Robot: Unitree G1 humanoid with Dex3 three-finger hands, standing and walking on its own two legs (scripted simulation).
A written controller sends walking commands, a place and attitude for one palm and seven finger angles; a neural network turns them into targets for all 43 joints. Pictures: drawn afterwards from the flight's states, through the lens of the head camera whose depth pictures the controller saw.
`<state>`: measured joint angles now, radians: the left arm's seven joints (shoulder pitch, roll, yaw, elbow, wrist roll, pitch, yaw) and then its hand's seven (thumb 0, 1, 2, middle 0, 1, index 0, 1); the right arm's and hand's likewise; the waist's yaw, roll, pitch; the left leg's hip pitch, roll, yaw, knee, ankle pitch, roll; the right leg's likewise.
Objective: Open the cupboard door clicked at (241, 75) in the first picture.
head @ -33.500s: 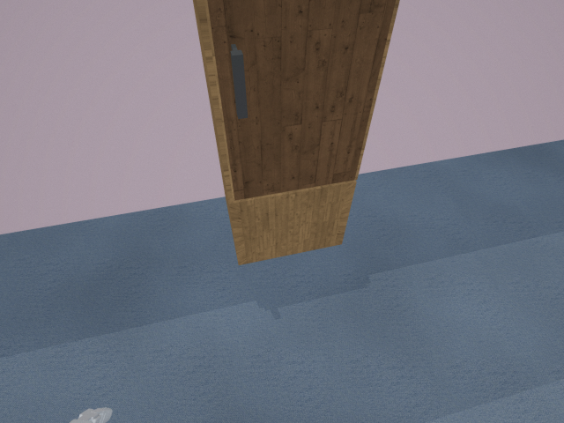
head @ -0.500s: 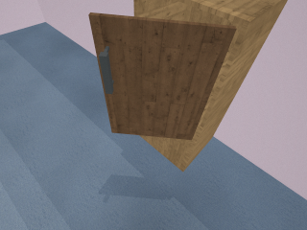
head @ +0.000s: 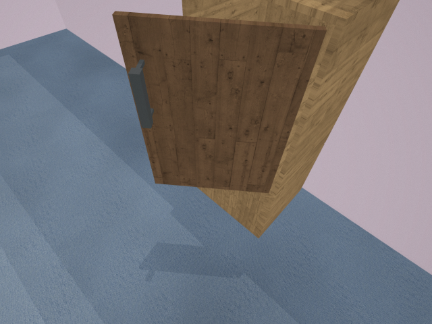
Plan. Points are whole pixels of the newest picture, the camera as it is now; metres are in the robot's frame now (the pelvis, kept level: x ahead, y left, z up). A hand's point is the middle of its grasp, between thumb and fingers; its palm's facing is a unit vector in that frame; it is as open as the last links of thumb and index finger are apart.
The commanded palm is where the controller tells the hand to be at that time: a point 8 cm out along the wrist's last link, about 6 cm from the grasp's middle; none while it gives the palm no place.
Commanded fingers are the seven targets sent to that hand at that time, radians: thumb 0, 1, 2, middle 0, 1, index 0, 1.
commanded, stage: come to a stop and stand still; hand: left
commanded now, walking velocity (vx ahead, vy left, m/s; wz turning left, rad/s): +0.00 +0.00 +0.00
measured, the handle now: (144, 95) +0.58 +0.22 +0.08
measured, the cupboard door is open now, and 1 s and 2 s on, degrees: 38 38 38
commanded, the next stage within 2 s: look again from close up in 0.60 s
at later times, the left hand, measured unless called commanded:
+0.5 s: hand out of the picture -0.03 +0.23 -0.17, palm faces +0.01 -0.98 -0.21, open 7.3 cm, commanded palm none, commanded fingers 0.00 0.90 0.90 -0.20 -0.30 -0.20 -0.30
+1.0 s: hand out of the picture -0.03 +0.17 -0.17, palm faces -0.01 -0.98 -0.17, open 7.3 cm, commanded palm none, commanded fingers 0.00 0.90 0.90 -0.20 -0.30 -0.20 -0.30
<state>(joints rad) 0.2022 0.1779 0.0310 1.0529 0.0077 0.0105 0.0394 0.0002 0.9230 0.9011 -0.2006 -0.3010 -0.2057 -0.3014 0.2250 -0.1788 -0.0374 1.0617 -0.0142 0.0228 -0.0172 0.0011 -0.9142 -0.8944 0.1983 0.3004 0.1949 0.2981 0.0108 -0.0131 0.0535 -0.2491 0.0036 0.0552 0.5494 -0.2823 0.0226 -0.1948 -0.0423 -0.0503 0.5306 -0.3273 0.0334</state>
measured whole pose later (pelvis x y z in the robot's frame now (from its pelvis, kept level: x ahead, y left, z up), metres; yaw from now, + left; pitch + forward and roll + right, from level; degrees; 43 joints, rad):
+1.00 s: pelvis -0.03 +0.01 +0.01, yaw -2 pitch -1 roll +0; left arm 0.31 0.15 -0.02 1.09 0.01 -0.01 0.03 0.00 0.91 0.90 -0.20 -0.30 -0.20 -0.30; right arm 0.29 -0.14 0.00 1.12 -0.01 -0.02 -0.01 0.00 -0.91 -0.89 0.20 0.30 0.20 0.30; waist 0.00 -0.02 0.02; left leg -0.22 -0.01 0.09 0.43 -0.20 0.04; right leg -0.20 -0.05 -0.01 0.45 -0.24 0.04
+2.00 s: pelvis +0.03 +0.01 +0.00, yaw -3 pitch +0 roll +1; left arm 0.23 0.17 0.02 1.05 0.01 0.00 0.04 0.01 0.93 0.90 -0.20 -0.30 -0.20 -0.30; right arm 0.28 -0.10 -0.01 1.13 -0.02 -0.02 -0.05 0.02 -0.94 -0.89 0.20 0.30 0.20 0.30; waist 0.00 -0.01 0.06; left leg -0.15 -0.02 0.11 0.45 -0.30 0.04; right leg -0.23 -0.04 -0.05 0.51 -0.27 0.01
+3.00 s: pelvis +0.00 -0.01 +0.00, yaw -1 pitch -2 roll +0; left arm 0.27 0.23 0.02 1.03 0.01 -0.03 0.03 0.00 0.91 0.90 -0.20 -0.30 -0.20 -0.30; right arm 0.27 -0.23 -0.03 1.04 -0.02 -0.03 -0.02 0.00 -0.91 -0.89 0.20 0.30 0.20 0.30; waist 0.00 0.00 -0.01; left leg -0.19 0.01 0.06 0.52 -0.29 0.02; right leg -0.22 -0.02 -0.10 0.50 -0.24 -0.02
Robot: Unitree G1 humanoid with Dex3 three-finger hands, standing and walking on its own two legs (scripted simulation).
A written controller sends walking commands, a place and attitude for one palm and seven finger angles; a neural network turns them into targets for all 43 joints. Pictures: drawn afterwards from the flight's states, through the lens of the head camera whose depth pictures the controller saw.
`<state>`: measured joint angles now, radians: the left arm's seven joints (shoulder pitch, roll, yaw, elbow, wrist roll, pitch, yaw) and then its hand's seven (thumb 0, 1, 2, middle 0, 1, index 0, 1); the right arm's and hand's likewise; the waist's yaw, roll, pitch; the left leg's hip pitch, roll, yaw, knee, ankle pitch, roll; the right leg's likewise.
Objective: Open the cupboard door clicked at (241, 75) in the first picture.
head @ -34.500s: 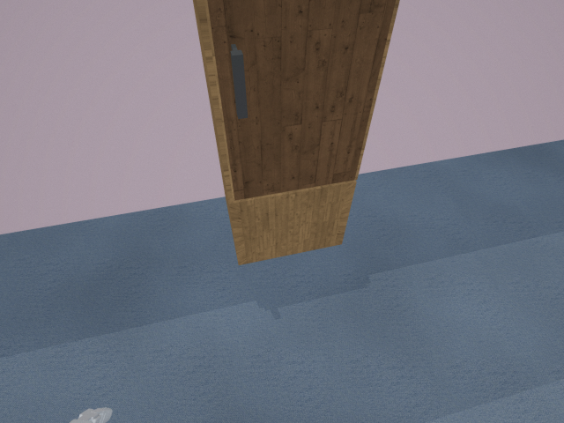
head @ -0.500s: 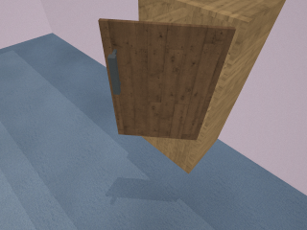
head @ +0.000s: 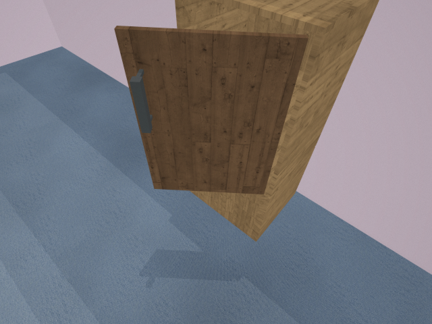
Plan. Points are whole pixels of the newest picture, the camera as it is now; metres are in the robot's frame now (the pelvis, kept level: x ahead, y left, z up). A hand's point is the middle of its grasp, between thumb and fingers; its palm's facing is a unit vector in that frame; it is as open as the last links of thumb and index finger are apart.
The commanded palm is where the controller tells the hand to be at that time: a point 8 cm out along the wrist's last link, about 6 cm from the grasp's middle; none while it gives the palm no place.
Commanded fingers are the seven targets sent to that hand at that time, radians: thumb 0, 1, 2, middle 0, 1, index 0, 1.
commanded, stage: look again from close up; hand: left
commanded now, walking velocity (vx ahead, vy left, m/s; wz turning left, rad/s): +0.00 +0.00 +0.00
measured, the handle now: (144, 101) +0.61 +0.23 +0.07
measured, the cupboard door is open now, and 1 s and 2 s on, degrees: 38 38 38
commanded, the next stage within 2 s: shuffle to correct the standing spot in 0.24 s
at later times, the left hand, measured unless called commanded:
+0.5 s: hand out of the picture +0.00 +0.14 -0.18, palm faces +0.05 -0.99 -0.16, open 7.3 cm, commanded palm none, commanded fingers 0.00 0.90 0.90 -0.20 -0.30 -0.20 -0.30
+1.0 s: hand out of the picture +0.10 +0.18 -0.18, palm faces +0.02 -0.98 -0.22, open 7.3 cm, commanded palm none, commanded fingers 0.00 0.90 0.90 -0.20 -0.30 -0.20 -0.30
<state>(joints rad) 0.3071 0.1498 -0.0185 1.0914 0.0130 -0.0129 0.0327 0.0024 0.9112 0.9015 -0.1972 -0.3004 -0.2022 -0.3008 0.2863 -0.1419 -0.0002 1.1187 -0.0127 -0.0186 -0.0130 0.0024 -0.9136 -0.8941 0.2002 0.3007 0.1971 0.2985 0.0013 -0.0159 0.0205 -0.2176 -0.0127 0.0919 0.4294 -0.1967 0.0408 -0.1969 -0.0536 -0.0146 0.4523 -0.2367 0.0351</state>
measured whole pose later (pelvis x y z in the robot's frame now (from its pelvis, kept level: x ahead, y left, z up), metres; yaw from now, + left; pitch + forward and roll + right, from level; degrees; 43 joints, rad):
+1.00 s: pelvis +0.06 +0.00 +0.00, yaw -1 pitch +0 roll +1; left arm 0.23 0.17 0.02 1.05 0.01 0.00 0.04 0.01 0.93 0.90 -0.20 -0.30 -0.20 -0.30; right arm 0.28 -0.10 -0.01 1.13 -0.02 -0.02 -0.05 0.02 -0.94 -0.89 0.20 0.30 0.20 0.30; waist 0.00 -0.01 0.06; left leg -0.15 -0.02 0.11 0.45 -0.30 0.04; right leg -0.23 -0.04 -0.05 0.51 -0.27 0.01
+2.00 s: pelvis +0.03 -0.01 +0.00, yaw +1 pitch -2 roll +0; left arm 0.27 0.23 0.02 1.03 0.01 -0.03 0.03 0.00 0.91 0.90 -0.20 -0.30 -0.20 -0.30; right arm 0.27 -0.23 -0.03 1.04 -0.02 -0.03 -0.02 0.00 -0.91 -0.89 0.20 0.30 0.20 0.30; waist 0.00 0.00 -0.01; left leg -0.19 0.01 0.06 0.52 -0.29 0.02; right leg -0.22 -0.02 -0.10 0.50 -0.24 -0.02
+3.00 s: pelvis +0.07 +0.01 +0.00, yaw +0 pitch -1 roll +0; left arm 0.35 0.08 0.01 1.08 0.02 -0.01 0.06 0.01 0.92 0.90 -0.20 -0.30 -0.20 -0.30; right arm 0.30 -0.09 -0.03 1.13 -0.01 -0.01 -0.06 0.01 -0.92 -0.89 0.20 0.30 0.20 0.30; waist 0.00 0.00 0.05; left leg -0.15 0.00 0.09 0.52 -0.33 0.03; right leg -0.21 -0.03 -0.06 0.55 -0.27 0.00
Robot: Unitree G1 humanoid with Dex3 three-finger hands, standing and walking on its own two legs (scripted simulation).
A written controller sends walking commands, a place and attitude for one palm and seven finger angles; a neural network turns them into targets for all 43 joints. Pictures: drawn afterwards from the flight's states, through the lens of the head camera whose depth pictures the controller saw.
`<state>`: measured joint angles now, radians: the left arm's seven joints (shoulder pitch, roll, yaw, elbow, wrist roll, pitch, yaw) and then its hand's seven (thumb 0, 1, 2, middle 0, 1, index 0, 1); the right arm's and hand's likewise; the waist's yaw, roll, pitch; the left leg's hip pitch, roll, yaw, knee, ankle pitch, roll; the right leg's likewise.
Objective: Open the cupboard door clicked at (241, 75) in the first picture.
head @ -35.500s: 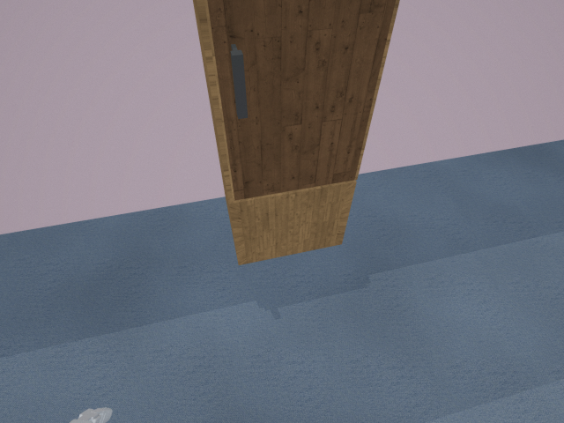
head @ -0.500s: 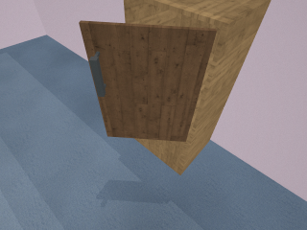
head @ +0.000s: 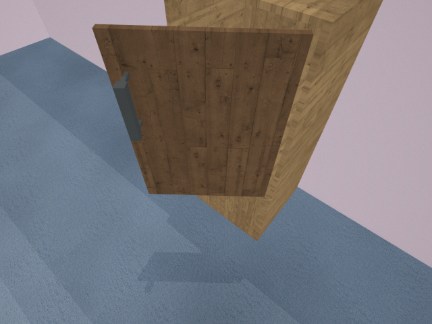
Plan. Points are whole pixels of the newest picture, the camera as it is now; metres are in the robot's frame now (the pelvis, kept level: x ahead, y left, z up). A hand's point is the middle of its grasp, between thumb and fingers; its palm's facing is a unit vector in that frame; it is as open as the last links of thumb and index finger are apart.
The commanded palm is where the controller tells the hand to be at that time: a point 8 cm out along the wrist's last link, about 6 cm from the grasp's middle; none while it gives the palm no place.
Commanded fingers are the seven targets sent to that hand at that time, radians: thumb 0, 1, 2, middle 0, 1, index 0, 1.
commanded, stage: come to a stop and stand still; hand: left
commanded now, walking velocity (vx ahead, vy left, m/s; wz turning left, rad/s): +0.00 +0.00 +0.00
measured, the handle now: (131, 107) +0.55 +0.24 +0.08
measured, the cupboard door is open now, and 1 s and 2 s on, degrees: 38 38 38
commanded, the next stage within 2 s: look again from close up in 0.60 s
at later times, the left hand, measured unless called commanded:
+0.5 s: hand out of the picture -0.03 +0.14 -0.17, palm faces +0.05 -0.98 -0.17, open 7.3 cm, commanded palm none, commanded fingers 0.00 0.90 0.90 -0.20 -0.30 -0.20 -0.30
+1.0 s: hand out of the picture +0.01 +0.19 -0.17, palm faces +0.07 -0.96 -0.26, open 7.3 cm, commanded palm none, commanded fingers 0.00 0.90 0.90 -0.20 -0.30 -0.20 -0.30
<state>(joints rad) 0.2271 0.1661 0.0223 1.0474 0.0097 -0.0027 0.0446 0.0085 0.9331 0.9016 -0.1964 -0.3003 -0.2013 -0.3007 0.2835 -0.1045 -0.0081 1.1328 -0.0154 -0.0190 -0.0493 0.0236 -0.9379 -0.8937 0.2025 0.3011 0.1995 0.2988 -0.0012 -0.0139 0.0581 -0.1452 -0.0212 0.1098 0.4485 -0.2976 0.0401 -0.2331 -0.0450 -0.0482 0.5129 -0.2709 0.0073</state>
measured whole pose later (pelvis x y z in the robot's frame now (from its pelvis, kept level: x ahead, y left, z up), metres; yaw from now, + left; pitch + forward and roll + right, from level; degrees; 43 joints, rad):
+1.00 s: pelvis -0.03 -0.02 +0.00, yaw +2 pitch -2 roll +0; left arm 0.27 0.23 0.02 1.03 0.01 -0.03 0.03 0.00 0.91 0.90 -0.20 -0.30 -0.20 -0.30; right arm 0.27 -0.23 -0.03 1.04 -0.02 -0.03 -0.02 0.00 -0.91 -0.89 0.20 0.30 0.20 0.30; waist 0.00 0.00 -0.01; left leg -0.19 0.01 0.06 0.52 -0.29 0.02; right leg -0.22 -0.02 -0.10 0.50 -0.24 -0.02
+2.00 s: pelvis +0.01 +0.00 +0.00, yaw +1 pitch -1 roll +0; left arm 0.35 0.08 0.01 1.08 0.02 -0.01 0.06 0.01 0.92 0.90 -0.20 -0.30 -0.20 -0.30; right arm 0.30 -0.09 -0.03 1.13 -0.01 -0.01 -0.06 0.01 -0.92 -0.89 0.20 0.30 0.20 0.30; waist 0.00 0.00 0.05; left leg -0.15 0.00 0.09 0.52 -0.33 0.03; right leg -0.21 -0.03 -0.06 0.55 -0.27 0.00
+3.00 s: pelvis +0.00 -0.03 +0.00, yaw +1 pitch +0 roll +1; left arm 0.24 0.16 -0.02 1.11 0.01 -0.02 0.03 0.01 0.93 0.90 -0.20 -0.30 -0.20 -0.30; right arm 0.28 -0.16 0.02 1.13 -0.02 -0.02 -0.02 0.00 -0.91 -0.89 0.20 0.30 0.20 0.30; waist 0.00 0.02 0.05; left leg -0.14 0.01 0.09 0.42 -0.27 0.01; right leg -0.22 -0.01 -0.05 0.48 -0.26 -0.03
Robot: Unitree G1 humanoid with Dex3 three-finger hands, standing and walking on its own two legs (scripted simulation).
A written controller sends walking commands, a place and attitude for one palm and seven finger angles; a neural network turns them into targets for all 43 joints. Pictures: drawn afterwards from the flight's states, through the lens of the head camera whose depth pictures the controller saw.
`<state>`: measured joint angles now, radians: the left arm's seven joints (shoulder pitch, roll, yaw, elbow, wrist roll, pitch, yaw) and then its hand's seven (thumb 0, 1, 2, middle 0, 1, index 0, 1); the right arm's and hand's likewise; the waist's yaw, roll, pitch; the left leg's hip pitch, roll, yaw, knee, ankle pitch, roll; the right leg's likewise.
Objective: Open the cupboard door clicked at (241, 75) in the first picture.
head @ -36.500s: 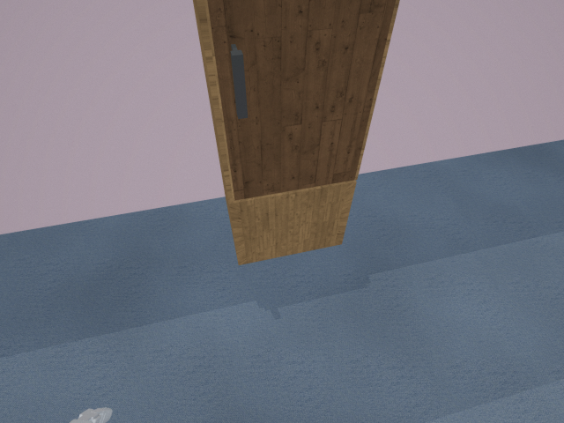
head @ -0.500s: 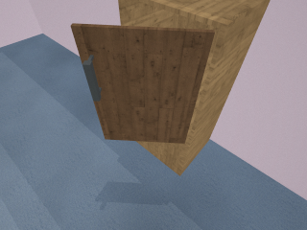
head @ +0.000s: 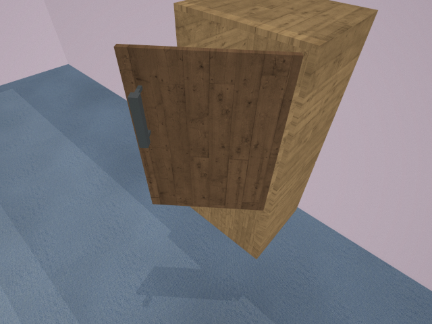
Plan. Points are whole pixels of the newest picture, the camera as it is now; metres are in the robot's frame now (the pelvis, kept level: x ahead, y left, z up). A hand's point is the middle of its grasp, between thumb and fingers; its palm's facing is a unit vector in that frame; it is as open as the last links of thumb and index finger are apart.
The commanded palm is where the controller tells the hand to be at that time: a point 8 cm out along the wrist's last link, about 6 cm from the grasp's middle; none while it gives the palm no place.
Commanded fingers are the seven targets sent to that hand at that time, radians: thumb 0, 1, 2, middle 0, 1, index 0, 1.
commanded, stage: look again from close up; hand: left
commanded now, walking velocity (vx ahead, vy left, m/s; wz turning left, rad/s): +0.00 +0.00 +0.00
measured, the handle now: (142, 117) +0.58 +0.23 +0.08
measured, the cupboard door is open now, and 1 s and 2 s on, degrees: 38 38 38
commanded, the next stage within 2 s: shuffle to correct the standing spot in 0.24 s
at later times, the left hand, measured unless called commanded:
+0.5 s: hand out of the picture +0.01 +0.24 -0.16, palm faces +0.01 -0.97 -0.26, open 7.3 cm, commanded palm none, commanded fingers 0.00 0.90 0.90 -0.20 -0.30 -0.20 -0.30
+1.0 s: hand out of the picture +0.02 +0.16 -0.18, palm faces +0.04 -0.99 -0.15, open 7.3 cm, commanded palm none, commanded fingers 0.00 0.90 0.90 -0.20 -0.30 -0.20 -0.30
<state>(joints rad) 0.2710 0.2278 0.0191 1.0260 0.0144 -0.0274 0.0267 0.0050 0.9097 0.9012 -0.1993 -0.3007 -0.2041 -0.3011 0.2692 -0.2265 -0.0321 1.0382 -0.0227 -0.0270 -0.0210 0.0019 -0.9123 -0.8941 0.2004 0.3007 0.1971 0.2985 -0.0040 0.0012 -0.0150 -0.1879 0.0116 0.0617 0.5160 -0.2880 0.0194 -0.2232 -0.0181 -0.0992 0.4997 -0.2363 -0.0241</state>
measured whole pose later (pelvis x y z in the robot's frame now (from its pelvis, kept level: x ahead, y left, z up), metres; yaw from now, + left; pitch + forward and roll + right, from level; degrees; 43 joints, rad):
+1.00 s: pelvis +0.04 +0.02 +0.00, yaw -1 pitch -1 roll +0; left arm 0.35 0.08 0.01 1.08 0.02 -0.01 0.06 0.01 0.92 0.90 -0.20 -0.30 -0.20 -0.30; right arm 0.30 -0.09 -0.03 1.13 -0.01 -0.01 -0.06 0.01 -0.92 -0.89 0.20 0.30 0.20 0.30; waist 0.00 0.00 0.05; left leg -0.15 0.00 0.09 0.52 -0.33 0.03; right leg -0.21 -0.03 -0.06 0.55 -0.27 0.00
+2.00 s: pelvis +0.02 -0.01 +0.00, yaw -1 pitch +0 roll +1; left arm 0.24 0.16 -0.02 1.11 0.01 -0.02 0.03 0.01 0.93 0.90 -0.20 -0.30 -0.20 -0.30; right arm 0.28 -0.16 0.02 1.13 -0.02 -0.02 -0.02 0.00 -0.91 -0.89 0.20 0.30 0.20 0.30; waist 0.00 0.02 0.05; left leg -0.14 0.01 0.09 0.42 -0.27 0.01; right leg -0.22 -0.01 -0.05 0.48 -0.26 -0.03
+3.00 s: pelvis +0.04 -0.03 +0.01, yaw +0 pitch +0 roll +1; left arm 0.24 0.17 0.00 1.10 0.01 -0.02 0.03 0.00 0.91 0.90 -0.20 -0.30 -0.20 -0.30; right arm 0.26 -0.15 0.01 1.15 -0.02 -0.03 -0.04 0.00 -0.91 -0.89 0.20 0.30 0.20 0.30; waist 0.01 0.00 0.04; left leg -0.10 0.03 0.06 0.38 -0.28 -0.02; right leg -0.16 0.02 -0.08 0.43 -0.26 -0.06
